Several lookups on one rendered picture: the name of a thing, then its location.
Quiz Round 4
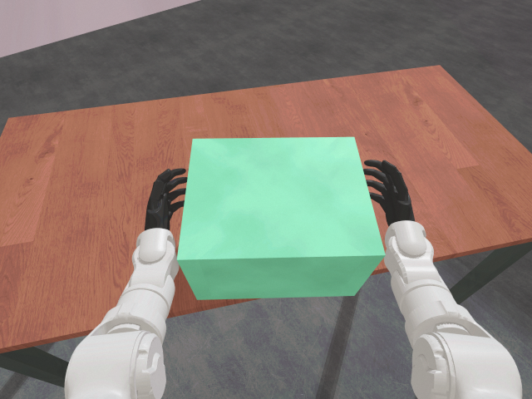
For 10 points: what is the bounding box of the carton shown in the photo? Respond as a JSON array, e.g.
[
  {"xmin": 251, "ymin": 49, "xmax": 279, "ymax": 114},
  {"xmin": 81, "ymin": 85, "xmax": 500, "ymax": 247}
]
[{"xmin": 177, "ymin": 137, "xmax": 386, "ymax": 300}]

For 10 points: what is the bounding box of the left robot forearm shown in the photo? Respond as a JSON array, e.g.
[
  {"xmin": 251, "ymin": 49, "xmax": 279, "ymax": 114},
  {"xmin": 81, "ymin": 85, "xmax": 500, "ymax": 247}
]
[{"xmin": 64, "ymin": 228, "xmax": 180, "ymax": 399}]

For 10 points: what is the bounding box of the right robot forearm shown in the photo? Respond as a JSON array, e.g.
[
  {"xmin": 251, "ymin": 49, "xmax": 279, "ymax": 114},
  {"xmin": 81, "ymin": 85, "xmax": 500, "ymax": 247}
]
[{"xmin": 384, "ymin": 220, "xmax": 522, "ymax": 399}]

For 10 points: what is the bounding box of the table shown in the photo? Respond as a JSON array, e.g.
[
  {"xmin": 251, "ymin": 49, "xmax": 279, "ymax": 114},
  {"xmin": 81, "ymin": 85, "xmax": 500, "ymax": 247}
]
[{"xmin": 0, "ymin": 65, "xmax": 532, "ymax": 387}]

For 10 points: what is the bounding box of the right robot hand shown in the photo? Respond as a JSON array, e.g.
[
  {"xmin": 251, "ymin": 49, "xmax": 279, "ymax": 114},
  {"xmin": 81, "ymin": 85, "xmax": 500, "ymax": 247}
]
[{"xmin": 363, "ymin": 160, "xmax": 415, "ymax": 226}]

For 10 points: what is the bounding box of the left robot upper arm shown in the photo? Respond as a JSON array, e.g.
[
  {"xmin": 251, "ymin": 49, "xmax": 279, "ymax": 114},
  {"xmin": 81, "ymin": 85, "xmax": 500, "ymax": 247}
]
[{"xmin": 66, "ymin": 330, "xmax": 166, "ymax": 399}]

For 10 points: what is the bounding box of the left robot hand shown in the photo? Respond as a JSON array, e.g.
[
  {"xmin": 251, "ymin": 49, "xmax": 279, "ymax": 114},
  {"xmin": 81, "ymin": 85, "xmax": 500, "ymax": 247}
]
[{"xmin": 145, "ymin": 168, "xmax": 188, "ymax": 231}]

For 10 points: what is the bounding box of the right robot upper arm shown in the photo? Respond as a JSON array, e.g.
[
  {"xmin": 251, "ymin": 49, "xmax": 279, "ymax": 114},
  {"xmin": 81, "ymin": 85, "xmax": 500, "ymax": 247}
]
[{"xmin": 411, "ymin": 332, "xmax": 521, "ymax": 399}]

